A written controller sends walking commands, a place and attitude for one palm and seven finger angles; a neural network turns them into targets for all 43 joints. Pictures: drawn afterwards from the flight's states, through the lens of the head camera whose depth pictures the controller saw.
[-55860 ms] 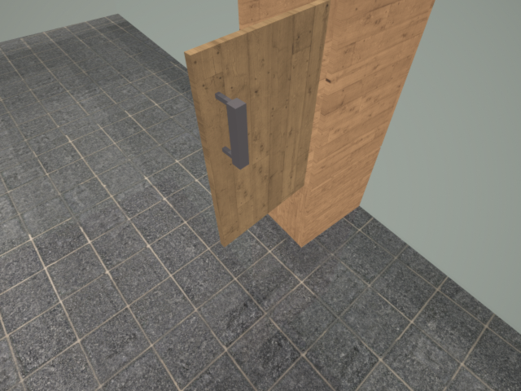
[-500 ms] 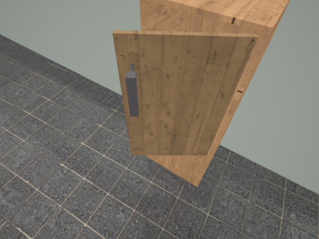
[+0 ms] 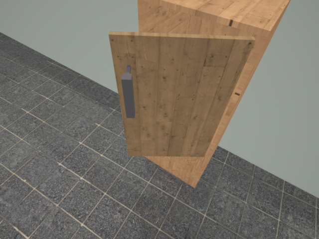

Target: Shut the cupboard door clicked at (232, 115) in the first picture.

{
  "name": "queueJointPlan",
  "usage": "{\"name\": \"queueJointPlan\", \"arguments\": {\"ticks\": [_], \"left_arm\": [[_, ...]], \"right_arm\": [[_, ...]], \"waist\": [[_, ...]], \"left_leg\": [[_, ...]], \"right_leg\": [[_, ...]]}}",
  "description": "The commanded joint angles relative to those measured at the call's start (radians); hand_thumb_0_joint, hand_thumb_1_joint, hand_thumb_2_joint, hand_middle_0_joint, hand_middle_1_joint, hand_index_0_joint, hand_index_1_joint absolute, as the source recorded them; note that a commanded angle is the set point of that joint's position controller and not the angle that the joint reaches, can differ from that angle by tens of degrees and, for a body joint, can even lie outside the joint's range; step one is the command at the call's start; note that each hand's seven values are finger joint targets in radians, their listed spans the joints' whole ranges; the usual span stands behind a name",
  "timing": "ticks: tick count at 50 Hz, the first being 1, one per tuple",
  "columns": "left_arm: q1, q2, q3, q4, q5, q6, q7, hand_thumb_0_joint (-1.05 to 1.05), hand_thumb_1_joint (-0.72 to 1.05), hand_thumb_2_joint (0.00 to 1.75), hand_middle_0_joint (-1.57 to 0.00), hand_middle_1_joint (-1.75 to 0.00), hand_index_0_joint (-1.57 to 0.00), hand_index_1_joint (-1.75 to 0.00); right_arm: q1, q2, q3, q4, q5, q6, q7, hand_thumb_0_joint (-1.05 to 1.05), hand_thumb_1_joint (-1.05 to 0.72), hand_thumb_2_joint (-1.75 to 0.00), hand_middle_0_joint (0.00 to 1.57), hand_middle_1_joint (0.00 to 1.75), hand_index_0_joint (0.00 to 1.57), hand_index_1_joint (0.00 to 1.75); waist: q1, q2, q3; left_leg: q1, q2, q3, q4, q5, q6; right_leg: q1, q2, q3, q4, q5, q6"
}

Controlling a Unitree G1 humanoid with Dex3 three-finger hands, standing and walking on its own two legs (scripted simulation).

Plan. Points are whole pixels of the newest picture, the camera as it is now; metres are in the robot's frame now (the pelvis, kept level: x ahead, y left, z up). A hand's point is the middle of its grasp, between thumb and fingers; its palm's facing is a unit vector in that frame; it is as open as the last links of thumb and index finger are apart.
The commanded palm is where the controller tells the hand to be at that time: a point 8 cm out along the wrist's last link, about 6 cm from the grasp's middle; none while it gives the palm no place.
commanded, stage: look again from close up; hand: left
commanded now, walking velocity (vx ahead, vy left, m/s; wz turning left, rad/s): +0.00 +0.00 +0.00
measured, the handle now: (129, 92) +0.49 +0.13 +0.09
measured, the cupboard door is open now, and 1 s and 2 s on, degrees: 34 34 34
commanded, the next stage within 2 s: raise the hand and make a fist in 0.28 s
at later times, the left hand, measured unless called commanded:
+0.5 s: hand out of the picture +0.13 +0.16 -0.09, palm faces +0.23 -0.96 -0.18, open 7.4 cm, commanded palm +0.10 +0.20 -0.06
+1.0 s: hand (105, 229) +0.15 +0.13 -0.01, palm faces +0.06 -1.00 -0.05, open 5.2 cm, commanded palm +0.12 +0.19 -0.01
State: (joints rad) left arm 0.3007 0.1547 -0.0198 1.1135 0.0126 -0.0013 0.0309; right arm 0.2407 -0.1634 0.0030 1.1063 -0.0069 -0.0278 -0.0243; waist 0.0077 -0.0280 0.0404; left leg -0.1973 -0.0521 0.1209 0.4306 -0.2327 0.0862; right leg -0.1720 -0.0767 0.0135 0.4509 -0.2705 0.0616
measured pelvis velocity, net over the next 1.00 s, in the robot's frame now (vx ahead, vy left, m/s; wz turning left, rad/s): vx -0.04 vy -0.09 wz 0.09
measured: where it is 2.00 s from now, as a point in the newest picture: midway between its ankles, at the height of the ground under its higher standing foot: outside the picture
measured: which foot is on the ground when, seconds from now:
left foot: down 0.00-1.00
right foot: down 0.00-1.00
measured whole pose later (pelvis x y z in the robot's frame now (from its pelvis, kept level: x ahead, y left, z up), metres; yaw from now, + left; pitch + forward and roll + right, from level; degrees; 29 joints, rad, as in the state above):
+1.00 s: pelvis -0.04 -0.09 -0.08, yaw +5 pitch +11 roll -2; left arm 0.39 0.26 0.20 -0.04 -0.33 -0.40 -0.37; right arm 0.18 -0.22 0.01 0.57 0.04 -0.27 -0.08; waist 0.05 0.02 -0.12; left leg -0.85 0.05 -0.06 1.13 -0.47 -0.03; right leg -0.75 0.01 -0.15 1.10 -0.54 -0.07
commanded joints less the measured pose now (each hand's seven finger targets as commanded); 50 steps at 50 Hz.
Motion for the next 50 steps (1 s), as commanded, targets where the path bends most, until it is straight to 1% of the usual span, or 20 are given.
{"name": "queueJointPlan", "arguments": {"ticks": [1,18,19,20,21,22,23,24,25,26,27,28,29,31,33,37,39,42,46,50], "left_arm": [[0.064,0.099,0.018,-0.025,0.003,-0.009,0.012,0.00,0.90,0.90,-0.20,-0.30,-0.20,-0.30],[0.036,0.116,0.023,-0.042,0.002,-0.019,0.010,0.00,0.90,0.90,-0.20,-0.30,-0.20,-0.30],[0.080,0.120,0.019,-0.019,0.016,-0.029,0.046,0.00,0.90,0.90,-0.20,-0.30,-0.20,-0.30],[-0.803,0.710,0.448,-1.715,-0.108,-0.300,0.059,0.00,0.90,0.90,-0.20,-0.30,-0.20,-0.30],[-0.073,0.221,0.066,-1.406,-0.128,-0.220,0.063,0.00,0.90,0.90,-0.22,-0.32,-0.22,-0.32],[0.183,0.007,0.004,-1.336,-0.183,-0.080,0.068,0.00,0.90,0.90,-0.24,-0.34,-0.24,-0.34],[0.092,0.024,0.025,-1.205,-0.167,-0.070,0.080,0.00,0.90,0.90,-0.25,-0.36,-0.25,-0.36],[0.034,0.019,0.047,-1.186,-0.170,-0.114,0.064,0.00,0.90,0.90,-0.27,-0.38,-0.27,-0.38],[0.109,0.047,0.106,-1.075,-0.174,-0.173,0.035,0.00,0.90,0.90,-0.29,-0.40,-0.29,-0.40],[0.243,0.031,0.136,-0.972,-0.193,-0.247,-0.007,0.00,0.90,0.90,-0.31,-0.42,-0.31,-0.42],[0.345,0.042,0.187,-0.900,-0.206,-0.328,-0.066,0.00,0.90,0.90,-0.33,-0.44,-0.33,-0.44],[0.371,0.026,0.198,-0.882,-0.229,-0.424,-0.131,0.00,0.90,0.90,-0.35,-0.46,-0.35,-0.46],[0.375,0.024,0.208,-0.881,-0.250,-0.521,-0.205,0.00,0.90,0.90,-0.36,-0.48,-0.36,-0.48],[0.331,0.118,0.284,-0.901,-0.291,-0.659,-0.344,0.00,0.90,0.90,-0.40,-0.52,-0.40,-0.52],[0.300,0.193,0.341,-0.984,-0.323,-0.627,-0.406,0.00,0.90,0.90,-0.44,-0.56,-0.44,-0.56],[0.064,0.255,0.366,-1.298,-0.380,-0.541,-0.387,0.00,0.90,0.90,-0.51,-0.64,-0.51,-0.64],[-0.008,0.244,0.323,-1.443,-0.365,-0.566,-0.361,0.00,0.90,0.90,-0.55,-0.68,-0.55,-0.68],[-0.105,0.230,0.246,-1.488,-0.346,-0.582,-0.357,0.00,0.90,0.90,-0.60,-0.74,-0.60,-0.74],[-0.012,0.241,0.261,-1.364,-0.349,-0.488,-0.397,0.00,0.90,0.90,-0.68,-0.82,-0.68,-0.82],[0.094,0.260,0.334,-1.321,-0.371,-0.344,-0.397,0.00,0.90,0.90,-0.75,-0.90,-0.75,-0.90]], "right_arm": [[0.053,-0.111,-0.018,-0.031,0.001,-0.012,-0.006,0.00,-0.90,-0.90,0.20,0.30,0.20,0.30],[0.042,-0.104,-0.016,-0.016,-0.001,-0.009,-0.004,0.00,-0.90,-0.90,0.20,0.30,0.20,0.30],[-0.005,-0.138,-0.018,-0.081,0.007,-0.008,0.005,0.00,-0.90,-0.90,0.20,0.30,0.20,0.30],[0.095,-0.347,-0.066,-0.388,0.014,-0.201,-0.083,0.00,-0.90,-0.90,0.20,0.30,0.20,0.30],[0.020,-0.199,-0.009,-0.383,0.063,-0.283,-0.096,0.00,-0.90,-0.90,0.20,0.30,0.20,0.30],[-0.030,-0.167,-0.011,-0.391,0.041,-0.321,-0.074,0.00,-0.90,-0.90,0.20,0.30,0.20,0.30],[0.002,-0.161,-0.029,-0.348,0.053,-0.341,-0.049,0.00,-0.90,-0.90,0.20,0.30,0.20,0.30],[0.000,-0.192,-0.057,-0.398,0.038,-0.347,-0.029,0.00,-0.90,-0.90,0.20,0.30,0.20,0.30],[-0.022,-0.204,-0.072,-0.429,0.029,-0.352,-0.017,0.00,-0.90,-0.90,0.20,0.30,0.20,0.30],[-0.047,-0.198,-0.077,-0.462,0.019,-0.350,-0.007,0.00,-0.90,-0.90,0.20,0.30,0.20,0.30],[-0.061,-0.197,-0.088,-0.496,0.023,-0.347,0.010,0.00,-0.90,-0.90,0.20,0.30,0.20,0.30],[-0.071,-0.186,-0.094,-0.514,0.013,-0.341,0.022,0.00,-0.90,-0.90,0.20,0.30,0.20,0.30],[-0.091,-0.187,-0.101,-0.538,0.006,-0.338,0.030,0.00,-0.90,-0.90,0.20,0.30,0.20,0.30],[-0.115,-0.199,-0.111,-0.599,0.011,-0.332,0.035,0.00,-0.90,-0.90,0.20,0.30,0.20,0.30],[-0.131,-0.206,-0.108,-0.677,0.028,-0.311,0.033,0.00,-0.90,-0.90,0.20,0.30,0.20,0.30],[-0.105,-0.188,-0.094,-0.746,0.046,-0.297,-0.013,0.00,-0.90,-0.90,0.20,0.30,0.20,0.30],[-0.077,-0.182,-0.087,-0.738,0.043,-0.304,-0.029,0.00,-0.90,-0.90,0.20,0.30,0.20,0.30],[-0.052,-0.193,-0.068,-0.700,0.038,-0.311,-0.056,0.00,-0.90,-0.90,0.20,0.30,0.20,0.30],[-0.050,-0.196,-0.061,-0.678,0.050,-0.309,-0.073,0.00,-0.90,-0.90,0.20,0.30,0.20,0.30],[-0.070,-0.177,-0.055,-0.709,0.058,-0.277,-0.070,0.00,-0.90,-0.90,0.20,0.30,0.20,0.30]], "waist": [[-0.002,0.043,0.007],[-0.001,0.016,0.010],[0.008,-0.003,0.033],[-0.163,0.080,-0.405],[-0.024,0.397,-0.556],[-0.004,0.391,-0.441],[-0.056,0.187,-0.192],[-0.070,0.107,-0.031],[-0.054,-0.005,0.023],[-0.022,-0.135,0.036],[0.017,-0.125,-0.001],[0.037,-0.215,-0.069],[0.050,-0.233,-0.101],[0.060,-0.171,-0.189],[0.090,0.009,-0.277],[0.027,0.021,-0.353],[-0.009,0.082,-0.350],[-0.065,0.067,-0.291],[-0.043,0.068,-0.287],[0.015,0.034,-0.330]], "left_leg": [[0.033,0.162,-0.151,-0.109,0.135,-0.032],[0.027,0.154,-0.135,-0.083,0.141,-0.042],[-0.019,0.184,-0.134,0.080,0.250,-0.072],[0.326,0.130,-0.175,0.077,0.457,-0.067],[0.427,0.133,-0.175,0.067,0.598,-0.098],[0.297,0.136,-0.181,0.014,0.643,-0.147],[0.088,0.128,-0.191,0.023,0.455,-0.137],[-0.049,0.099,-0.197,0.058,0.221,-0.127],[-0.169,0.077,-0.186,0.113,0.063,-0.112],[-0.266,0.062,-0.174,0.174,0.004,-0.100],[-0.308,0.048,-0.154,0.235,0.044,-0.106],[-0.374,0.044,-0.137,0.312,0.041,-0.113],[-0.447,0.034,-0.123,0.382,0.011,-0.114],[-0.560,0.018,-0.105,0.496,-0.051,-0.109],[-0.572,0.004,-0.077,0.527,-0.066,-0.093],[-0.586,0.023,-0.100,0.603,-0.130,-0.070],[-0.549,0.042,-0.117,0.623,-0.108,-0.060],[-0.544,0.061,-0.141,0.639,-0.111,-0.047],[-0.550,0.063,-0.148,0.601,-0.114,-0.051],[-0.521,0.053,-0.146,0.540,-0.068,-0.060]], "right_leg": [[-0.045,-0.029,0.023,-0.047,0.123,-0.068],[-0.032,-0.035,0.042,-0.071,0.163,-0.082],[-0.059,-0.060,0.057,-0.072,0.267,-0.073],[-0.051,0.062,-0.065,0.123,0.361,-0.072],[-0.141,0.101,-0.099,0.202,0.120,-0.080],[-0.149,0.093,-0.112,0.215,0.033,-0.078],[-0.237,0.078,-0.107,0.187,-0.007,-0.066],[-0.283,0.078,-0.123,0.131,-0.003,-0.073],[-0.325,0.073,-0.135,0.108,-0.001,-0.077],[-0.374,0.077,-0.139,0.138,-0.041,-0.078],[-0.382,0.080,-0.136,0.196,-0.007,-0.088],[-0.424,0.079,-0.134,0.281,-0.008,-0.089],[-0.467,0.074,-0.110,0.345,-0.012,-0.088],[-0.483,0.046,-0.017,0.415,-0.037,-0.086],[-0.447,0.036,0.046,0.420,-0.094,-0.092],[-0.469,0.024,0.160,0.346,-0.232,-0.046],[-0.495,0.029,0.157,0.345,-0.192,-0.049],[-0.562,0.055,0.125,0.357,-0.178,-0.051],[-0.518,0.057,0.105,0.336,-0.179,-0.049],[-0.385,0.031,0.116,0.297,-0.095,-0.025]]}}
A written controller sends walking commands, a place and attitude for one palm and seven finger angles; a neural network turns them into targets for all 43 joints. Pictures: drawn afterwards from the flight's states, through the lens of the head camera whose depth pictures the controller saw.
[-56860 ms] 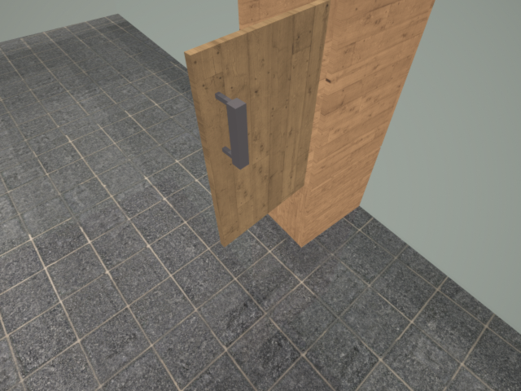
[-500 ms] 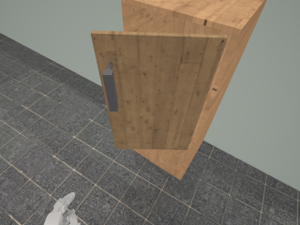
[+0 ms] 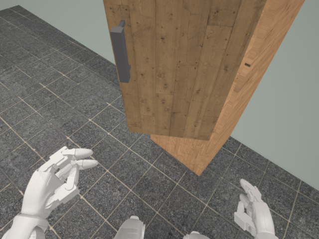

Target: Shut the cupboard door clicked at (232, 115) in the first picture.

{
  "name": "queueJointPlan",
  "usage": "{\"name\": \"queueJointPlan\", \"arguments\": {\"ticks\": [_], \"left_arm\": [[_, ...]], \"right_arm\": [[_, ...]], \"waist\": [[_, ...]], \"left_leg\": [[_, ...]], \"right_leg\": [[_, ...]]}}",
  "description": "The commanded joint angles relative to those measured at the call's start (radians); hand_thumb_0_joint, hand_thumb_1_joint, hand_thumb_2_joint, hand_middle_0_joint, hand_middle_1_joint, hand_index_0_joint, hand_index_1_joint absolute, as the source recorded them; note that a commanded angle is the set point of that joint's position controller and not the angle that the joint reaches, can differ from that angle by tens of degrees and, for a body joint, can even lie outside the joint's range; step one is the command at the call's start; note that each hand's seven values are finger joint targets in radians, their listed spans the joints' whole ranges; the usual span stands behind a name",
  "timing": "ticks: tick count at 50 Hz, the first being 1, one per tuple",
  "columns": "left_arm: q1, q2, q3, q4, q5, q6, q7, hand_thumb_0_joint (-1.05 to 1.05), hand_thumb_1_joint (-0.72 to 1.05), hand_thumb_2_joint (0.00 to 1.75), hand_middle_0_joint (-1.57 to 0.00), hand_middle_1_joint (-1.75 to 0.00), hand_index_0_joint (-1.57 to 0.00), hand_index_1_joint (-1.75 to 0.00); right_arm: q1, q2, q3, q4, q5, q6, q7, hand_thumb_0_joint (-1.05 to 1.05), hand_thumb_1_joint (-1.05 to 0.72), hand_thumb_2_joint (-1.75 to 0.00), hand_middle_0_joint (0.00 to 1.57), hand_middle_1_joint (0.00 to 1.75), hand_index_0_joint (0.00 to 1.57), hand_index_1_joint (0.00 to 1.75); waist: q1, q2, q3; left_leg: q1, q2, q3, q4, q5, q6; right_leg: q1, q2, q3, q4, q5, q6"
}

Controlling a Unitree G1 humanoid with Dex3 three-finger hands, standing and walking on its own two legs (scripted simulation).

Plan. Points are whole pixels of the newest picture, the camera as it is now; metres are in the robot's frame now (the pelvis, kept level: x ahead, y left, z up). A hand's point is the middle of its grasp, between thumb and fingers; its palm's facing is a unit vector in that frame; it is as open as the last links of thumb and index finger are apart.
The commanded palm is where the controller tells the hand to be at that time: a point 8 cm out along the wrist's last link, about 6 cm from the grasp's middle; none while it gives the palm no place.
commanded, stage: raise the hand and make a fist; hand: left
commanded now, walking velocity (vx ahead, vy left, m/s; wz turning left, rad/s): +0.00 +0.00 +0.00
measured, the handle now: (123, 52) +0.54 +0.16 +0.17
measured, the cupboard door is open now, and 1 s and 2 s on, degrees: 34 34 34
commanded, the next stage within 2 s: bring the fist close to the handle in 1.30 s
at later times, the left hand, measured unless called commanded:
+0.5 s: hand (61, 163) +0.23 +0.22 +0.13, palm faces -0.01 -1.00 -0.04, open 3.2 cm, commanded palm +0.20 +0.27 +0.13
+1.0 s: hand (55, 140) +0.25 +0.22 +0.18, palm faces -0.01 -1.00 -0.05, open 3.1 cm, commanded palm +0.22 +0.27 +0.17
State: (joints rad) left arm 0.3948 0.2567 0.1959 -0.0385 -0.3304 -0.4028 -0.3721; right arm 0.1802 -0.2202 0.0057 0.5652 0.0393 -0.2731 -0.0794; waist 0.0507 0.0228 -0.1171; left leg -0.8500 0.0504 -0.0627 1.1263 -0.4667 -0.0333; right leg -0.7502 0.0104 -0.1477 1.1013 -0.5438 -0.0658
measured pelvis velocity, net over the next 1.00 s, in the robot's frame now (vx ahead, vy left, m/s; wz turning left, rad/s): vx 0.02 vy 0.03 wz -0.01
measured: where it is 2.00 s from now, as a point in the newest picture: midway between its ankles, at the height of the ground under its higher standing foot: outside the picture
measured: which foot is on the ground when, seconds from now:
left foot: down 0.00-1.00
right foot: down 0.00-1.00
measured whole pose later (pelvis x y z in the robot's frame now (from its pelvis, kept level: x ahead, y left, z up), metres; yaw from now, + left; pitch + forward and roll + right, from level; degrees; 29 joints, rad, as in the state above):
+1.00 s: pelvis +0.02 +0.03 +0.06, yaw -1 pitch +1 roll -1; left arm 0.29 0.27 0.20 -0.17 -0.31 -0.08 -0.24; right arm 0.26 -0.24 0.07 0.58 0.05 -0.25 -0.07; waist 0.03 0.05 -0.06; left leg -0.43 0.02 0.00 0.73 -0.33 0.01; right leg -0.34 -0.01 -0.09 0.70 -0.38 -0.01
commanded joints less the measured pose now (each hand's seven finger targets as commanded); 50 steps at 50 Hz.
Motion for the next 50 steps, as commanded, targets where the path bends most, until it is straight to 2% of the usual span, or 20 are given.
{"name": "queueJointPlan", "arguments": {"ticks": [1,3,6,7,11,12,14,15,18,19,22,23,27,30,32,38,42,45,47,50], "left_arm": [[0.007,0.161,0.138,-0.180,-0.032,0.075,0.020,0.00,0.90,0.90,-0.77,-0.92,-0.77,-0.92],[0.027,0.149,0.146,-0.212,-0.032,0.081,0.050,0.00,0.90,0.90,-0.81,-0.96,-0.81,-0.96],[0.038,0.110,0.108,-0.241,-0.023,0.047,0.086,0.00,0.90,0.90,-0.86,-1.02,-0.86,-1.02],[0.041,0.116,0.112,-0.234,-0.019,0.037,0.093,0.00,0.90,0.90,-0.88,-1.04,-0.88,-1.04],[0.034,0.099,0.064,-0.256,-0.008,0.001,0.097,0.00,0.90,0.90,-0.95,-1.12,-0.95,-1.12],[0.025,0.108,0.066,-0.251,-0.005,0.005,0.099,0.00,0.90,0.90,-0.97,-1.14,-0.97,-1.14],[0.001,0.108,0.049,-0.302,0.001,0.002,0.105,0.00,0.90,0.90,-1.01,-1.18,-1.01,-1.18],[0.002,0.111,0.052,-0.308,0.002,0.006,0.112,0.00,0.90,0.90,-1.02,-1.20,-1.02,-1.20],[-0.005,0.116,0.047,-0.370,0.017,0.016,0.140,0.00,0.90,0.90,-1.08,-1.26,-1.08,-1.26],[0.007,0.114,0.052,-0.369,0.019,0.026,0.148,0.00,0.90,0.90,-1.10,-1.28,-1.10,-1.28],[0.000,0.113,0.049,-0.357,0.027,0.063,0.161,0.00,0.90,0.90,-1.15,-1.34,-1.15,-1.34],[-0.009,0.098,0.029,-0.368,0.028,0.076,0.161,0.00,0.90,0.90,-1.17,-1.36,-1.17,-1.36],[-0.048,0.113,0.030,-0.375,0.039,0.130,0.163,0.00,0.90,0.90,-1.24,-1.44,-1.24,-1.44],[-0.076,0.112,0.032,-0.392,0.035,0.160,0.162,0.00,0.90,0.90,-1.30,-1.50,-1.30,-1.50],[-0.107,0.129,0.047,-0.380,0.034,0.179,0.160,0.00,0.90,0.90,-1.30,-1.50,-1.30,-1.50],[-0.187,0.126,0.041,-0.388,0.029,0.215,0.146,0.00,0.90,0.90,-1.30,-1.50,-1.30,-1.50],[-0.227,0.158,0.071,-0.370,0.023,0.243,0.140,0.00,0.90,0.90,-1.30,-1.50,-1.30,-1.50],[-0.259,0.151,0.074,-0.362,0.013,0.263,0.136,0.00,0.90,0.90,-1.30,-1.50,-1.30,-1.50],[-0.214,0.147,0.083,-0.310,0.011,0.279,0.136,0.00,0.90,0.90,-1.30,-1.50,-1.30,-1.50],[-0.213,0.126,0.066,-0.308,0.011,0.282,0.133,0.00,0.90,0.90,-1.30,-1.50,-1.30,-1.50]], "right_arm": [[-0.012,-0.115,-0.057,-0.174,0.009,-0.026,-0.014,0.00,-0.90,-0.90,0.20,0.30,0.20,0.30],[-0.018,-0.103,-0.052,-0.178,0.002,-0.024,-0.009,0.00,-0.90,-0.90,0.20,0.30,0.20,0.30],[-0.005,-0.104,-0.050,-0.175,-0.004,-0.031,0.002,0.00,-0.90,-0.90,0.20,0.30,0.20,0.30],[-0.010,-0.108,-0.050,-0.172,-0.009,-0.032,0.002,0.00,-0.90,-0.90,0.20,0.30,0.20,0.30],[0.013,-0.127,-0.049,-0.170,-0.006,-0.046,0.007,0.00,-0.90,-0.90,0.20,0.30,0.20,0.30],[0.013,-0.132,-0.048,-0.169,-0.007,-0.045,0.006,0.00,-0.90,-0.90,0.20,0.30,0.20,0.30],[0.016,-0.138,-0.046,-0.176,-0.003,-0.052,0.006,0.00,-0.90,-0.90,0.20,0.30,0.20,0.30],[0.017,-0.137,-0.045,-0.176,-0.003,-0.052,0.006,0.00,-0.90,-0.90,0.20,0.30,0.20,0.30],[0.017,-0.137,-0.038,-0.181,-0.004,-0.055,0.008,0.00,-0.90,-0.90,0.20,0.30,0.20,0.30],[0.020,-0.136,-0.038,-0.182,-0.004,-0.053,0.010,0.00,-0.90,-0.90,0.20,0.30,0.20,0.30],[0.020,-0.139,-0.030,-0.180,-0.004,-0.039,0.013,0.00,-0.90,-0.90,0.20,0.30,0.20,0.30],[0.016,-0.139,-0.028,-0.186,-0.001,-0.036,0.014,0.00,-0.90,-0.90,0.20,0.30,0.20,0.30],[0.017,-0.141,-0.018,-0.191,0.001,-0.023,0.015,0.00,-0.90,-0.90,0.20,0.30,0.20,0.30],[0.014,-0.138,-0.010,-0.201,0.003,-0.020,0.016,0.00,-0.90,-0.90,0.20,0.30,0.20,0.30],[0.010,-0.140,-0.004,-0.194,0.002,-0.015,0.013,0.00,-0.90,-0.90,0.20,0.30,0.20,0.30],[-0.003,-0.137,0.007,-0.185,0.007,-0.022,0.012,0.00,-0.90,-0.90,0.20,0.30,0.20,0.30],[-0.013,-0.141,0.011,-0.170,0.009,-0.030,0.006,0.00,-0.90,-0.90,0.20,0.30,0.20,0.30],[-0.027,-0.136,0.011,-0.161,0.014,-0.038,0.002,0.00,-0.90,-0.90,0.20,0.30,0.20,0.30],[-0.026,-0.140,0.010,-0.155,0.013,-0.041,0.003,0.00,-0.90,-0.90,0.20,0.30,0.20,0.30],[-0.031,-0.138,0.007,-0.156,0.015,-0.046,0.005,0.00,-0.90,-0.90,0.20,0.30,0.20,0.30]], "waist": [[-0.019,-0.043,-0.179],[-0.004,-0.034,-0.180],[-0.016,-0.048,-0.152],[-0.010,-0.054,-0.134],[-0.032,-0.021,-0.123],[-0.033,-0.038,-0.107],[-0.035,0.013,-0.130],[-0.034,0.010,-0.124],[-0.026,0.066,-0.153],[-0.025,0.053,-0.157],[-0.031,0.055,-0.106],[-0.034,0.054,-0.100],[-0.034,0.071,-0.068],[-0.032,0.063,-0.081],[-0.032,0.041,-0.052],[-0.033,0.060,-0.063],[-0.026,0.029,-0.053],[-0.024,0.024,-0.046],[-0.015,-0.001,-0.025],[-0.016,-0.001,-0.016]], "left_leg": [[0.143,-0.050,0.035,-0.171,0.178,0.058],[0.172,-0.051,0.029,-0.202,0.219,0.055],[0.215,-0.051,0.026,-0.249,0.236,0.053],[0.222,-0.050,0.024,-0.256,0.245,0.054],[0.262,-0.052,0.030,-0.287,0.209,0.058],[0.260,-0.050,0.026,-0.294,0.200,0.059],[0.299,-0.050,0.026,-0.315,0.188,0.060],[0.310,-0.049,0.025,-0.327,0.181,0.060],[0.365,-0.045,0.014,-0.358,0.215,0.057],[0.377,-0.043,0.012,-0.365,0.229,0.056],[0.380,-0.040,0.004,-0.388,0.230,0.054],[0.390,-0.039,0.004,-0.397,0.233,0.052],[0.417,-0.036,-0.001,-0.428,0.226,0.049],[0.449,-0.036,0.001,-0.445,0.239,0.048],[0.446,-0.038,0.001,-0.456,0.231,0.049],[0.494,-0.042,0.007,-0.488,0.241,0.050],[0.510,-0.044,0.012,-0.510,0.238,0.054],[0.527,-0.048,0.021,-0.526,0.232,0.055],[0.514,-0.050,0.025,-0.531,0.231,0.054],[0.518,-0.054,0.038,-0.536,0.223,0.055]], "right_leg": [[0.211,-0.056,0.268,-0.355,0.195,0.104],[0.239,-0.052,0.239,-0.341,0.271,0.098],[0.217,-0.031,0.180,-0.327,0.306,0.086],[0.215,-0.023,0.167,-0.320,0.318,0.080],[0.173,-0.009,0.136,-0.329,0.231,0.064],[0.175,-0.005,0.133,-0.336,0.208,0.061],[0.172,-0.002,0.120,-0.336,0.191,0.055],[0.174,0.000,0.110,-0.339,0.189,0.053],[0.200,0.006,0.081,-0.323,0.241,0.044],[0.208,0.010,0.074,-0.322,0.262,0.045],[0.220,0.017,0.064,-0.338,0.275,0.044],[0.226,0.015,0.061,-0.344,0.284,0.045],[0.249,0.020,0.060,-0.373,0.284,0.041],[0.271,0.020,0.059,-0.392,0.305,0.044],[0.287,0.021,0.060,-0.412,0.302,0.043],[0.331,0.015,0.066,-0.453,0.316,0.045],[0.360,0.014,0.071,-0.488,0.312,0.047],[0.372,0.007,0.079,-0.518,0.305,0.051],[0.386,0.006,0.085,-0.533,0.297,0.052],[0.380,0.001,0.093,-0.548,0.282,0.056]]}}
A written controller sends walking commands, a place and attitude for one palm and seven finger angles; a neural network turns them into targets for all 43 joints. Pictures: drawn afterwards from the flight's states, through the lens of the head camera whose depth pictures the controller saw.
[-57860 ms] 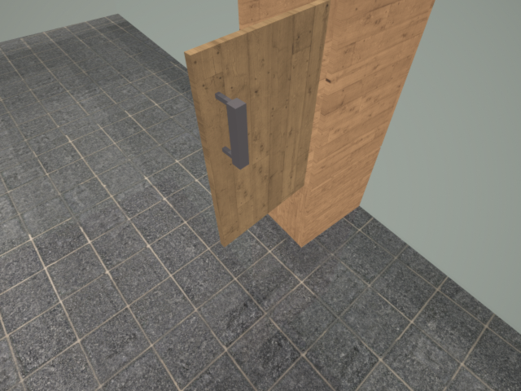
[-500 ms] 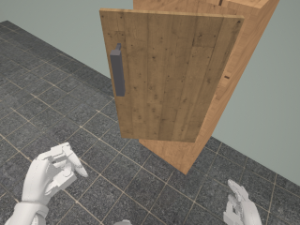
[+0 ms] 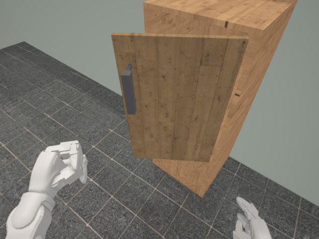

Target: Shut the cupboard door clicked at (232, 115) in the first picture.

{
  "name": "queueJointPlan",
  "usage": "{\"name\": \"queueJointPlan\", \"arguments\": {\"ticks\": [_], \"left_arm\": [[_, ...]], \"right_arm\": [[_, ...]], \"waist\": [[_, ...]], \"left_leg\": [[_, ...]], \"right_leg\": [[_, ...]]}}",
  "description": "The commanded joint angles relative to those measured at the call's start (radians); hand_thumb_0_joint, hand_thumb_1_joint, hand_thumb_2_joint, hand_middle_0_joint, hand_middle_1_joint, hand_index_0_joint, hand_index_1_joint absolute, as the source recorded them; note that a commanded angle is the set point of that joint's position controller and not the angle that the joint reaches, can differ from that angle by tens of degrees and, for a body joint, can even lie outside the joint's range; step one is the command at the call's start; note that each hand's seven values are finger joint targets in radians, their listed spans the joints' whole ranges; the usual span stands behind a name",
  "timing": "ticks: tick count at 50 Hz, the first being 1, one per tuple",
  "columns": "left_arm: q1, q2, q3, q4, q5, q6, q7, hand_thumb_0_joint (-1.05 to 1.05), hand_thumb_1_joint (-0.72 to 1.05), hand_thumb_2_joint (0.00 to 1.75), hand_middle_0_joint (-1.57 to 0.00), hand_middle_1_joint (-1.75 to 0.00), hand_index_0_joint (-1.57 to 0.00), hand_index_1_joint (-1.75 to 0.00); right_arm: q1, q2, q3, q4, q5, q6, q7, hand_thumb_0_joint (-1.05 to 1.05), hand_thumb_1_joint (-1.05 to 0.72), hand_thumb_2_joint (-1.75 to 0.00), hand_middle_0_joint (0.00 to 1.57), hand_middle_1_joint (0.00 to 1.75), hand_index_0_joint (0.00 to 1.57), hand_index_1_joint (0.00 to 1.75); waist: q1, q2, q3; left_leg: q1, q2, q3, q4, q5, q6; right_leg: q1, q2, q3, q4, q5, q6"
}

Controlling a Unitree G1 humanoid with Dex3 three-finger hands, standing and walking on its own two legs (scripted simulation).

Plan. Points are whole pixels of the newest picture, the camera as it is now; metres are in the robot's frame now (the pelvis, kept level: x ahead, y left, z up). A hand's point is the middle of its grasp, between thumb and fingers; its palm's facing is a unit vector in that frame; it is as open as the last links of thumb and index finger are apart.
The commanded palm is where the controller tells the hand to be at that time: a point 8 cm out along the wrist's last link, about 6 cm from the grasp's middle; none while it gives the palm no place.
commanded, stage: raise the hand and make a fist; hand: left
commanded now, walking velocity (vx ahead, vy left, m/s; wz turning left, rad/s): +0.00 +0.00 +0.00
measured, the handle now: (130, 89) +0.52 +0.14 +0.11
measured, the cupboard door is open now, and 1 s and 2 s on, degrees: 34 34 34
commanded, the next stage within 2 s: bring the fist close to the handle in 0.30 s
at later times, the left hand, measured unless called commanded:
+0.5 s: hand (91, 169) +0.23 +0.17 +0.11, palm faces +0.02 -1.00 -0.06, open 3.1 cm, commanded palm +0.22 +0.22 +0.11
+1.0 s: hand (116, 133) +0.33 +0.14 +0.12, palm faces -0.01 -1.00 -0.03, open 3.1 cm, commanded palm +0.32 +0.19 +0.11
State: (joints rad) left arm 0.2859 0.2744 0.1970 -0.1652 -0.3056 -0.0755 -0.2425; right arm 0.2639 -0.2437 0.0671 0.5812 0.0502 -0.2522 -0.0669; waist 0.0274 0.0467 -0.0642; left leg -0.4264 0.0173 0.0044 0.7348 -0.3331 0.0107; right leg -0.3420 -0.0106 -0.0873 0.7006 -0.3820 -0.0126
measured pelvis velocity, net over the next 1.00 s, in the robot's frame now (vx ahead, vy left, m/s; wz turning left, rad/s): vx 0.01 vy -0.01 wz -0.03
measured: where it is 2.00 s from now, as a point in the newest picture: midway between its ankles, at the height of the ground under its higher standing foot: outside the picture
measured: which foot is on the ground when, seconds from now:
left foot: down 0.00-1.00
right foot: down 0.00-1.00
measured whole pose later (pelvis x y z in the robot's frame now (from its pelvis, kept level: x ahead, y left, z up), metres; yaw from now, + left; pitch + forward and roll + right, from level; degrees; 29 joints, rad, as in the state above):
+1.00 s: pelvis +0.01 -0.01 +0.00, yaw -2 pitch +3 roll +0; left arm -0.08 0.21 0.13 0.15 -0.21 -0.08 -0.12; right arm 0.25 -0.25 0.04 0.63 0.04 -0.19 -0.04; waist 0.00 0.03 -0.05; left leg -0.39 0.02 0.03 0.67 -0.32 -0.01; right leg -0.34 0.00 -0.06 0.68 -0.39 -0.03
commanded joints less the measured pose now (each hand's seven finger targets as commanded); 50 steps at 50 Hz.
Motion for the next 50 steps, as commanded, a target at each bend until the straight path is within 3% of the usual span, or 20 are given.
{"name": "queueJointPlan", "arguments": {"ticks": [1,2,3,6,8,10,20,22,26,27,30,32,34,37,40,42,43,46,47,50], "left_arm": [[-0.106,0.109,0.066,-0.197,-0.011,-0.051,0.007,0.00,0.90,0.90,-1.30,-1.50,-1.30,-1.50],[-0.109,0.131,0.080,-0.204,-0.004,-0.058,0.013,0.00,0.90,0.90,-1.30,-1.50,-1.30,-1.50],[-0.119,0.120,0.073,-0.220,-0.003,-0.067,0.017,0.00,0.90,0.90,-1.30,-1.50,-1.30,-1.50],[-0.124,0.124,0.081,-0.227,0.000,-0.096,0.028,0.00,0.90,0.90,-1.30,-1.50,-1.30,-1.50],[-0.125,0.118,0.074,-0.206,0.001,-0.102,0.029,0.00,0.90,0.90,-1.30,-1.50,-1.30,-1.50],[-0.129,0.119,0.071,-0.208,0.003,-0.111,0.028,0.00,0.90,0.90,-1.30,-1.50,-1.30,-1.50],[-0.129,0.122,0.076,-0.190,-0.006,-0.109,0.015,0.00,0.90,0.90,-1.30,-1.50,-1.30,-1.50],[-0.177,0.141,0.087,-0.162,-0.005,-0.107,0.018,0.00,0.90,0.90,-1.30,-1.50,-1.30,-1.50],[-0.321,0.097,0.024,-0.136,0.009,-0.112,0.021,0.00,0.90,0.90,-1.30,-1.50,-1.30,-1.50],[-0.355,0.113,0.027,-0.116,0.014,-0.111,0.025,0.00,0.90,0.90,-1.30,-1.50,-1.30,-1.50],[-0.384,0.091,0.006,-0.082,0.023,-0.099,0.029,0.00,0.90,0.90,-1.30,-1.50,-1.30,-1.50],[-0.389,0.111,0.022,-0.037,0.034,-0.083,0.042,0.00,0.90,0.90,-1.30,-1.50,-1.30,-1.50],[-0.440,0.081,-0.002,-0.017,0.044,-0.072,0.056,0.00,0.90,0.90,-1.30,-1.50,-1.30,-1.50],[-0.477,0.106,0.024,0.016,0.059,-0.062,0.089,0.00,0.90,0.90,-1.30,-1.50,-1.30,-1.50],[-0.526,0.081,0.010,0.021,0.071,-0.063,0.110,0.00,0.90,0.90,-1.30,-1.50,-1.30,-1.50],[-0.525,0.096,0.025,0.050,0.078,-0.066,0.123,0.00,0.90,0.90,-1.30,-1.50,-1.30,-1.50],[-0.548,0.064,-0.003,0.035,0.078,-0.070,0.124,0.00,0.90,0.90,-1.30,-1.50,-1.30,-1.50],[-0.609,0.057,-0.014,0.067,0.085,-0.072,0.130,0.00,0.90,0.90,-1.30,-1.50,-1.30,-1.50],[-0.617,0.082,0.003,0.098,0.089,-0.070,0.134,0.00,0.90,0.90,-1.30,-1.50,-1.30,-1.50],[-0.714,0.080,-0.005,0.142,0.093,-0.068,0.137,0.00,0.90,0.90,-1.30,-1.50,-1.30,-1.50]], "right_arm": [[-0.116,-0.113,-0.056,-0.172,0.004,-0.069,-0.006,0.00,-0.90,-0.90,0.20,0.30,0.20,0.30],[-0.111,-0.116,-0.058,-0.169,0.001,-0.070,-0.006,0.00,-0.90,-0.90,0.20,0.30,0.20,0.30],[-0.117,-0.112,-0.058,-0.173,0.001,-0.074,-0.004,0.00,-0.90,-0.90,0.20,0.30,0.20,0.30],[-0.112,-0.112,-0.063,-0.166,-0.001,-0.079,-0.003,0.00,-0.90,-0.90,0.20,0.30,0.20,0.30],[-0.112,-0.111,-0.060,-0.158,-0.003,-0.080,-0.002,0.00,-0.90,-0.90,0.20,0.30,0.20,0.30],[-0.110,-0.113,-0.064,-0.156,-0.001,-0.082,-0.002,0.00,-0.90,-0.90,0.20,0.30,0.20,0.30],[-0.111,-0.113,-0.065,-0.155,-0.002,-0.085,-0.006,0.00,-0.90,-0.90,0.20,0.30,0.20,0.30],[-0.105,-0.119,-0.064,-0.141,-0.003,-0.080,-0.009,0.00,-0.90,-0.90,0.20,0.30,0.20,0.30],[-0.108,-0.115,-0.064,-0.130,0.001,-0.081,-0.015,0.00,-0.90,-0.90,0.20,0.30,0.20,0.30],[-0.103,-0.119,-0.064,-0.121,0.001,-0.081,-0.017,0.00,-0.90,-0.90,0.20,0.30,0.20,0.30],[-0.104,-0.116,-0.065,-0.120,0.001,-0.079,-0.015,0.00,-0.90,-0.90,0.20,0.30,0.20,0.30],[-0.099,-0.120,-0.064,-0.119,-0.001,-0.071,-0.013,0.00,-0.90,-0.90,0.20,0.30,0.20,0.30],[-0.105,-0.114,-0.062,-0.120,0.000,-0.062,-0.007,0.00,-0.90,-0.90,0.20,0.30,0.20,0.30],[-0.102,-0.117,-0.065,-0.118,-0.005,-0.046,0.000,0.00,-0.90,-0.90,0.20,0.30,0.20,0.30],[-0.108,-0.109,-0.065,-0.123,-0.006,-0.028,0.009,0.00,-0.90,-0.90,0.20,0.30,0.20,0.30],[-0.103,-0.112,-0.069,-0.121,-0.008,-0.018,0.014,0.00,-0.90,-0.90,0.20,0.30,0.20,0.30],[-0.108,-0.108,-0.068,-0.125,-0.008,-0.015,0.016,0.00,-0.90,-0.90,0.20,0.30,0.20,0.30],[-0.100,-0.111,-0.072,-0.115,-0.006,0.001,0.018,0.00,-0.90,-0.90,0.20,0.30,0.20,0.30],[-0.093,-0.117,-0.073,-0.110,-0.007,0.007,0.018,0.00,-0.90,-0.90,0.20,0.30,0.20,0.30],[-0.094,-0.116,-0.074,-0.097,-0.004,0.025,0.014,0.00,-0.90,-0.90,0.20,0.30,0.20,0.30]], "waist": [[0.008,-0.011,-0.075],[0.010,-0.030,-0.082],[0.010,-0.008,-0.088],[0.004,-0.019,-0.104],[0.002,-0.009,-0.070],[-0.003,-0.006,-0.077],[-0.001,-0.038,-0.079],[-0.013,-0.062,-0.055],[-0.030,-0.015,-0.079],[-0.035,-0.036,-0.076],[-0.023,-0.023,-0.115],[-0.015,-0.047,-0.122],[-0.016,-0.039,-0.121],[-0.008,-0.070,-0.150],[-0.005,-0.027,-0.180],[-0.001,-0.052,-0.183],[-0.006,-0.031,-0.192],[-0.020,-0.040,-0.189],[-0.020,-0.085,-0.187],[-0.033,-0.036,-0.172]], "left_leg": [[0.103,-0.022,-0.027,-0.143,0.105,0.011],[0.104,-0.022,-0.027,-0.141,0.117,0.013],[0.108,-0.024,-0.023,-0.142,0.120,0.013],[0.122,-0.025,-0.015,-0.134,0.131,0.014],[0.105,-0.025,-0.014,-0.133,0.121,0.013],[0.110,-0.026,-0.011,-0.130,0.116,0.013],[0.100,-0.030,-0.006,-0.114,0.124,0.016],[0.087,-0.029,-0.006,-0.104,0.116,0.017],[0.123,-0.030,-0.008,-0.108,0.114,0.020],[0.122,-0.026,-0.013,-0.108,0.116,0.020],[0.142,-0.028,-0.012,-0.118,0.135,0.019],[0.134,-0.027,-0.012,-0.122,0.150,0.019],[0.141,-0.026,-0.009,-0.131,0.160,0.017],[0.152,-0.025,-0.005,-0.130,0.198,0.019],[0.171,-0.026,0.006,-0.133,0.239,0.013],[0.169,-0.022,0.008,-0.129,0.259,0.014],[0.178,-0.024,0.010,-0.131,0.266,0.014],[0.185,-0.022,0.014,-0.128,0.267,0.013],[0.172,-0.020,0.011,-0.127,0.260,0.015],[0.178,-0.022,0.012,-0.129,0.241,0.012]], "right_leg": [[-0.020,0.021,0.035,-0.145,0.138,0.002],[-0.006,0.020,0.038,-0.145,0.148,0.002],[-0.006,0.017,0.040,-0.145,0.151,0.003],[-0.012,0.018,0.044,-0.144,0.162,0.006],[-0.016,0.015,0.051,-0.150,0.152,0.005],[-0.020,0.014,0.055,-0.153,0.144,0.007],[-0.008,0.000,0.089,-0.172,0.149,0.019],[-0.018,-0.001,0.100,-0.181,0.134,0.023],[-0.043,0.004,0.086,-0.167,0.140,0.018],[-0.040,0.004,0.087,-0.167,0.140,0.019],[-0.027,0.006,0.074,-0.152,0.180,0.015],[-0.011,0.006,0.071,-0.147,0.202,0.014],[-0.014,0.006,0.061,-0.141,0.220,0.012],[0.007,0.008,0.060,-0.134,0.269,0.012],[0.025,0.007,0.052,-0.117,0.327,0.007],[0.034,0.010,0.053,-0.115,0.351,0.007],[0.031,0.009,0.052,-0.112,0.363,0.007],[0.019,0.013,0.050,-0.113,0.374,0.008],[0.024,0.014,0.054,-0.117,0.365,0.010],[0.003,0.014,0.056,-0.123,0.345,0.006]]}}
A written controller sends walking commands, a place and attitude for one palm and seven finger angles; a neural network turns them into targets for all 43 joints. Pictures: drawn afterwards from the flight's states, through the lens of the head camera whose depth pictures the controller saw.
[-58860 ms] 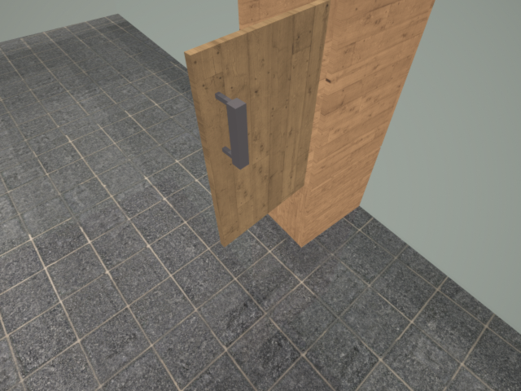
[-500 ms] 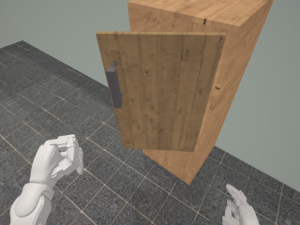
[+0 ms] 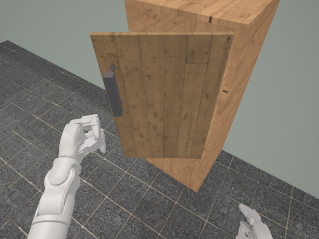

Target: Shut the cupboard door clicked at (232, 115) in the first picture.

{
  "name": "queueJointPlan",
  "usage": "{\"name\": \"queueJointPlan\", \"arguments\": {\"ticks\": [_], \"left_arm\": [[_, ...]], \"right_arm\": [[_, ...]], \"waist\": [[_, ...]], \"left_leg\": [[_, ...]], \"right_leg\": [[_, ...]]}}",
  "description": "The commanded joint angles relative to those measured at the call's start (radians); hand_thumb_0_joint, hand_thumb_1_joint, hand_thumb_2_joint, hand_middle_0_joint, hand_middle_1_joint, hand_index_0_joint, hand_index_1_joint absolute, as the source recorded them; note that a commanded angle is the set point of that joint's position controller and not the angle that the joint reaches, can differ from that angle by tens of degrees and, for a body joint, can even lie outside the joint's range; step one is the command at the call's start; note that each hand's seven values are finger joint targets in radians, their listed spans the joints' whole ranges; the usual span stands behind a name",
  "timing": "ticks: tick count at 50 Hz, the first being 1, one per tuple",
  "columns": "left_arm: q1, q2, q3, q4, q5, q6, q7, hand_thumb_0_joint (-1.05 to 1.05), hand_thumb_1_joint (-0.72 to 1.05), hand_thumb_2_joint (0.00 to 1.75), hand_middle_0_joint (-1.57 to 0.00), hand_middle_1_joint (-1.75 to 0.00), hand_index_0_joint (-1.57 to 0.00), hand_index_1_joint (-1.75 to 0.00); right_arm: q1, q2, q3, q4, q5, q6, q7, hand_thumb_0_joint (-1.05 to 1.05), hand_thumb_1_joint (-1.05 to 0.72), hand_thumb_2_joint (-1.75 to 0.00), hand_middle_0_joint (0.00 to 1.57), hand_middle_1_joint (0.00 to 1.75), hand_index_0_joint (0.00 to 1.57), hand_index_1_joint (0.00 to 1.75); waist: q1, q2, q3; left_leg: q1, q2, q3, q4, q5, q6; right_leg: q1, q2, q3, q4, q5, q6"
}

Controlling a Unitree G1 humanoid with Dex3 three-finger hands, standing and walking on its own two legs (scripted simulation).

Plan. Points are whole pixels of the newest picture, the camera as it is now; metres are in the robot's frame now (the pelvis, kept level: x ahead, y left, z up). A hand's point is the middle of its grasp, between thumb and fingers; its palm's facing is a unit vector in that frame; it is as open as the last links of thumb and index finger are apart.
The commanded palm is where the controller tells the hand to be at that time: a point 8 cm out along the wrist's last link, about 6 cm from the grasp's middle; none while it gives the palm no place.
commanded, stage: bring the fist close to the handle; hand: left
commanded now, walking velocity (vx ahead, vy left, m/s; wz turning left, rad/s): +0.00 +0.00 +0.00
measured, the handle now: (115, 91) +0.50 +0.17 +0.10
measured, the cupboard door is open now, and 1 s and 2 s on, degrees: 34 34 16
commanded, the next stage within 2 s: push the door shut along its arc in 0.80 s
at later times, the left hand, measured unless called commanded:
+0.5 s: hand (117, 112) +0.41 +0.14 +0.11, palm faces +0.03 -1.00 -0.01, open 3.1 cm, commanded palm +0.37 +0.19 +0.11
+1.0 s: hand (116, 113) +0.41 +0.14 +0.11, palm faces +0.01 -1.00 -0.01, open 3.1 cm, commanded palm +0.39 +0.19 +0.11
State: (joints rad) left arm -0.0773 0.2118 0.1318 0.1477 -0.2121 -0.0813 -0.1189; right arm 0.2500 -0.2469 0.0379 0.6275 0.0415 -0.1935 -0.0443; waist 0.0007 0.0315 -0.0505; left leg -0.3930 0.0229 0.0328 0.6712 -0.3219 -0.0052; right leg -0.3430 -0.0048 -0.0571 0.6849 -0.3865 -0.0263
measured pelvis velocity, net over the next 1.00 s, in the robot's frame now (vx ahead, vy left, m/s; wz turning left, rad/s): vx -0.01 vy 0.01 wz -0.02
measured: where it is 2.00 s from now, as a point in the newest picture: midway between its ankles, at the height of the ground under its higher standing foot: outside the picture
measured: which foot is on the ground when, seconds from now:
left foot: down 0.00-1.00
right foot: down 0.00-1.00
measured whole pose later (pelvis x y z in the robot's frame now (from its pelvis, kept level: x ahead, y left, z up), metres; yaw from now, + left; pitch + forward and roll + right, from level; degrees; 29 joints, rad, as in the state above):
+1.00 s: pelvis -0.01 +0.01 +0.00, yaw -1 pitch +6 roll +0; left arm -0.53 0.22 0.18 0.72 -0.16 -0.23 -0.07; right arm 0.29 -0.25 0.01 0.66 0.04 -0.07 -0.03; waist -0.05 0.03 -0.07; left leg -0.49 0.03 0.04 0.70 -0.32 0.00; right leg -0.44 0.00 -0.04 0.70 -0.37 -0.02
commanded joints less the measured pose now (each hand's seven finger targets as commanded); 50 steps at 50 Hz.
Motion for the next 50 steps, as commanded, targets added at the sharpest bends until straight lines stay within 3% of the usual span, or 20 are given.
{"name": "queueJointPlan", "arguments": {"ticks": [1,2,6,7,13,17,20,22,25,27,30,32,34,36,38,40,42,46,49,50], "left_arm": [[-0.378,0.129,0.048,-0.170,0.002,-0.065,0.014,0.00,0.90,0.90,-1.30,-1.50,-1.30,-1.50],[-0.378,0.146,0.059,-0.143,0.005,-0.065,0.019,0.00,0.90,0.90,-1.30,-1.50,-1.30,-1.50],[-0.520,0.097,0.006,-0.085,0.009,-0.080,0.029,0.00,0.90,0.90,-1.30,-1.50,-1.30,-1.50],[-0.543,0.130,0.030,-0.041,0.013,-0.081,0.038,0.00,0.90,0.90,-1.30,-1.50,-1.30,-1.50],[-0.669,0.140,0.046,0.109,0.030,-0.102,0.063,0.00,0.90,0.90,-1.30,-1.50,-1.30,-1.50],[-0.737,0.171,0.077,0.218,0.036,-0.127,0.076,0.00,0.90,0.90,-1.30,-1.50,-1.30,-1.50],[-0.857,0.155,0.059,0.292,0.045,-0.148,0.078,0.00,0.90,0.90,-1.30,-1.50,-1.30,-1.50],[-0.828,0.217,0.121,0.333,0.051,-0.163,0.081,0.00,0.90,0.90,-1.30,-1.50,-1.30,-1.50],[-0.837,0.175,0.090,0.339,0.047,-0.185,0.066,0.00,0.90,0.90,-1.30,-1.50,-1.30,-1.50],[-0.810,0.225,0.137,0.362,0.045,-0.196,0.062,0.00,0.90,0.90,-1.30,-1.50,-1.30,-1.50],[-0.868,0.170,0.079,0.331,0.042,-0.211,0.047,0.00,0.90,0.90,-1.30,-1.50,-1.30,-1.50],[-0.843,0.209,0.115,0.336,0.041,-0.217,0.053,0.00,0.90,0.90,-1.30,-1.50,-1.30,-1.50],[-0.855,0.182,0.090,0.309,0.039,-0.222,0.050,0.00,0.90,0.90,-1.30,-1.50,-1.30,-1.50],[-0.883,0.167,0.077,0.318,0.038,-0.220,0.052,0.00,0.90,0.90,-1.30,-1.50,-1.30,-1.50],[-0.858,0.213,0.120,0.319,0.041,-0.222,0.059,0.00,0.90,0.90,-1.30,-1.50,-1.30,-1.50],[-0.859,0.178,0.087,0.317,0.044,-0.219,0.057,0.00,0.90,0.90,-1.30,-1.50,-1.30,-1.50],[-0.878,0.203,0.104,0.344,0.048,-0.216,0.062,0.00,0.90,0.90,-1.30,-1.50,-1.30,-1.50],[-0.844,0.167,0.084,0.310,0.045,-0.217,0.059,0.00,0.90,0.90,-1.30,-1.50,-1.30,-1.50],[-0.955,0.157,0.046,0.365,0.051,-0.212,0.042,0.00,0.90,0.90,-1.30,-1.50,-1.30,-1.50],[-0.972,0.196,0.075,0.395,0.053,-0.212,0.041,0.00,0.90,0.90,-1.30,-1.50,-1.30,-1.50]], "right_arm": [[-0.079,-0.113,-0.046,-0.144,0.003,-0.030,-0.009,0.00,-0.90,-0.90,0.20,0.30,0.20,0.30],[-0.075,-0.116,-0.048,-0.142,0.003,-0.026,-0.010,0.00,-0.90,-0.90,0.20,0.30,0.20,0.30],[-0.070,-0.113,-0.047,-0.125,0.006,-0.012,-0.010,0.00,-0.90,-0.90,0.20,0.30,0.20,0.30],[-0.062,-0.119,-0.049,-0.116,0.004,-0.007,-0.012,0.00,-0.90,-0.90,0.20,0.30,0.20,0.30],[-0.046,-0.121,-0.052,-0.103,0.001,0.026,-0.007,0.00,-0.90,-0.90,0.20,0.30,0.20,0.30],[-0.017,-0.129,-0.057,-0.090,-0.002,0.042,-0.001,0.00,-0.90,-0.90,0.20,0.30,0.20,0.30],[-0.004,-0.127,-0.058,-0.079,0.000,0.056,0.003,0.00,-0.90,-0.90,0.20,0.30,0.20,0.30],[0.018,-0.136,-0.065,-0.080,-0.006,0.065,0.004,0.00,-0.90,-0.90,0.20,0.30,0.20,0.30],[0.020,-0.128,-0.066,-0.090,-0.003,0.072,0.010,0.00,-0.90,-0.90,0.20,0.30,0.20,0.30],[0.036,-0.137,-0.071,-0.090,-0.005,0.078,0.010,0.00,-0.90,-0.90,0.20,0.30,0.20,0.30],[0.036,-0.131,-0.073,-0.092,0.000,0.081,0.012,0.00,-0.90,-0.90,0.20,0.30,0.20,0.30],[0.049,-0.140,-0.078,-0.088,-0.004,0.084,0.009,0.00,-0.90,-0.90,0.20,0.30,0.20,0.30],[0.043,-0.134,-0.079,-0.089,0.000,0.083,0.010,0.00,-0.90,-0.90,0.20,0.30,0.20,0.30],[0.048,-0.134,-0.079,-0.082,0.000,0.082,0.010,0.00,-0.90,-0.90,0.20,0.30,0.20,0.30],[0.053,-0.139,-0.081,-0.081,-0.004,0.085,0.008,0.00,-0.90,-0.90,0.20,0.30,0.20,0.30],[0.041,-0.131,-0.077,-0.085,0.000,0.086,0.009,0.00,-0.90,-0.90,0.20,0.30,0.20,0.30],[0.050,-0.136,-0.078,-0.077,-0.001,0.088,0.006,0.00,-0.90,-0.90,0.20,0.30,0.20,0.30],[0.043,-0.132,-0.078,-0.092,-0.001,0.085,0.012,0.00,-0.90,-0.90,0.20,0.30,0.20,0.30],[0.044,-0.134,-0.072,-0.081,0.002,0.091,0.007,0.00,-0.90,-0.90,0.20,0.30,0.20,0.30],[0.049,-0.138,-0.073,-0.074,0.003,0.094,0.004,0.00,-0.90,-0.90,0.20,0.30,0.20,0.30]], "waist": [[-0.008,-0.026,-0.211],[-0.008,-0.050,-0.208],[-0.029,-0.011,-0.216],[-0.030,-0.057,-0.213],[-0.024,-0.024,-0.263],[-0.028,-0.076,-0.267],[-0.049,-0.039,-0.250],[-0.027,-0.061,-0.296],[-0.031,-0.033,-0.310],[-0.023,-0.071,-0.312],[-0.046,-0.030,-0.305],[-0.037,-0.055,-0.323],[-0.042,-0.017,-0.320],[-0.056,-0.036,-0.307],[-0.041,-0.048,-0.323],[-0.043,-0.007,-0.309],[-0.050,-0.040,-0.291],[-0.040,-0.013,-0.336],[-0.079,-0.043,-0.269],[-0.076,-0.043,-0.263]], "left_leg": [[0.155,-0.029,-0.018,-0.064,0.241,0.029],[0.147,-0.025,-0.018,-0.062,0.235,0.031],[0.168,-0.026,-0.024,-0.062,0.217,0.028],[0.152,-0.023,-0.026,-0.059,0.207,0.030],[0.148,-0.024,-0.024,-0.059,0.223,0.028],[0.120,-0.023,-0.023,-0.054,0.220,0.029],[0.106,-0.026,-0.018,-0.048,0.196,0.029],[0.097,-0.028,-0.019,-0.044,0.204,0.030],[0.095,-0.030,-0.007,-0.043,0.220,0.032],[0.079,-0.030,-0.007,-0.039,0.221,0.035],[0.096,-0.028,-0.005,-0.040,0.216,0.035],[0.094,-0.027,-0.009,-0.039,0.218,0.037],[0.107,-0.026,-0.006,-0.039,0.218,0.037],[0.108,-0.026,-0.007,-0.036,0.210,0.039],[0.097,-0.027,-0.007,-0.040,0.211,0.039],[0.102,-0.028,-0.005,-0.042,0.200,0.037],[0.093,-0.026,-0.013,-0.042,0.183,0.038],[0.128,-0.025,-0.013,-0.037,0.229,0.035],[0.100,-0.024,-0.019,-0.041,0.172,0.037],[0.095,-0.023,-0.023,-0.039,0.163,0.036]], "right_leg": [[0.011,0.008,0.026,-0.103,0.362,0.020],[0.011,0.009,0.029,-0.108,0.352,0.022],[-0.024,0.011,0.025,-0.108,0.329,0.018],[-0.022,0.011,0.027,-0.111,0.314,0.020],[-0.014,0.008,0.032,-0.099,0.333,0.015],[-0.009,0.011,0.033,-0.097,0.340,0.017],[-0.043,0.011,0.039,-0.098,0.325,0.016],[-0.010,0.014,0.041,-0.091,0.329,0.015],[-0.004,0.015,0.044,-0.084,0.367,0.014],[0.009,0.018,0.045,-0.085,0.372,0.017],[-0.020,0.022,0.042,-0.085,0.368,0.015],[-0.007,0.026,0.042,-0.085,0.361,0.015],[-0.022,0.026,0.043,-0.085,0.365,0.015],[-0.038,0.028,0.042,-0.089,0.360,0.018],[-0.015,0.026,0.045,-0.088,0.360,0.019],[-0.030,0.027,0.043,-0.089,0.345,0.015],[-0.041,0.029,0.039,-0.094,0.316,0.016],[-0.030,0.029,0.035,-0.080,0.367,0.011],[-0.078,0.028,0.037,-0.092,0.317,0.018],[-0.085,0.028,0.038,-0.093,0.303,0.015]]}}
